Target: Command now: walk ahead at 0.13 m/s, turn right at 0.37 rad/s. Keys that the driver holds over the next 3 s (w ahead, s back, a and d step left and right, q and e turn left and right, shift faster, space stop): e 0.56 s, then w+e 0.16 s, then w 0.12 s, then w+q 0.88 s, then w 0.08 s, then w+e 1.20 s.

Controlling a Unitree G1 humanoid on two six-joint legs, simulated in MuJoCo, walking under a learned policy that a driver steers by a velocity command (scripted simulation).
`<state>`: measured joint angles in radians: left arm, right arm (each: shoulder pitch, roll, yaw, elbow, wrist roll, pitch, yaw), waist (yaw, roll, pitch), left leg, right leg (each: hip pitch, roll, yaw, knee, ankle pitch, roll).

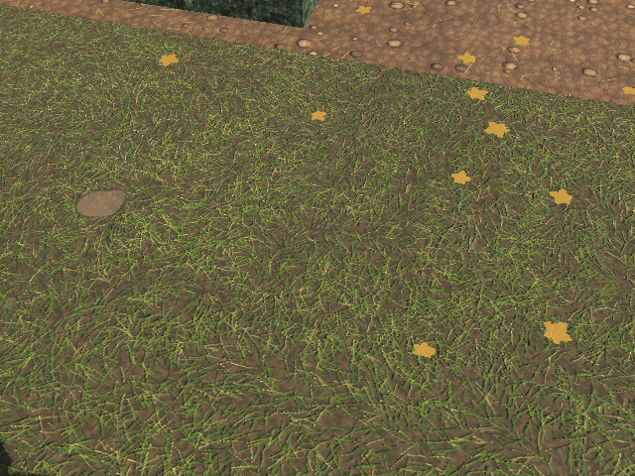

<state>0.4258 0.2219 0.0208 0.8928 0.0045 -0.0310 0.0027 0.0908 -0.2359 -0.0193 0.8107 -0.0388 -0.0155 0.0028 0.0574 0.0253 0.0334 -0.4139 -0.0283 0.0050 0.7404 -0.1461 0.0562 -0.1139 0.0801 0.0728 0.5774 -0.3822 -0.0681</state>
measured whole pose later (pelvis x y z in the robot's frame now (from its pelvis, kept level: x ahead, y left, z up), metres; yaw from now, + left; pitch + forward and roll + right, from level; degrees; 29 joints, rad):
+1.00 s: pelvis +0.07 -0.08 +0.01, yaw -26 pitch +1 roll +0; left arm 0.43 0.29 0.04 0.84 0.02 -0.07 0.01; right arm 0.18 -0.33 -0.10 0.81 -0.03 0.03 0.03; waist 0.03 0.04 -0.05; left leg -0.54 -0.01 -0.13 0.93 -0.12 -0.01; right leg -0.03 0.12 0.12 0.31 -0.28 -0.10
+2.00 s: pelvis +0.64 -0.11 -0.17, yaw -2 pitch -2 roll +1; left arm 0.23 0.26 0.03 0.85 0.01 -0.04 -0.02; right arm 0.32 -0.30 -0.06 0.90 -0.04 -0.03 0.00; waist -0.02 0.02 0.05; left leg -0.33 -0.08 -0.04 1.08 -0.41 0.06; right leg -0.28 0.09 0.04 0.53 -0.22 -0.09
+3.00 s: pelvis +1.17 -0.05 -0.34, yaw -34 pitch +1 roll +1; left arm -0.06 0.23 0.02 0.75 0.03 0.00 -0.08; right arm 0.50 -0.20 -0.03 0.98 -0.02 -0.07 -0.02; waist -0.07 -0.03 0.06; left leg 0.02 -0.03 0.22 0.33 -0.36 0.04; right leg -0.61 -0.01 -0.09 0.74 -0.07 -0.11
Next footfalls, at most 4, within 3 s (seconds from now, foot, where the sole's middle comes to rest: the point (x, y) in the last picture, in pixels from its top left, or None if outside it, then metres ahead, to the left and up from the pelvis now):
0.50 right None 0.00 -0.13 -0.77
1.38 left None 0.49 0.00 -0.94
1.88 right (424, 408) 0.72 -0.18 -0.94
2.60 left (335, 297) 1.15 0.06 -1.11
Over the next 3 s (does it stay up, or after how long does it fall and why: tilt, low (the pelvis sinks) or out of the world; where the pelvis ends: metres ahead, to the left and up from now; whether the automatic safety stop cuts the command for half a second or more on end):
stays up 1.17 -0.05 -0.34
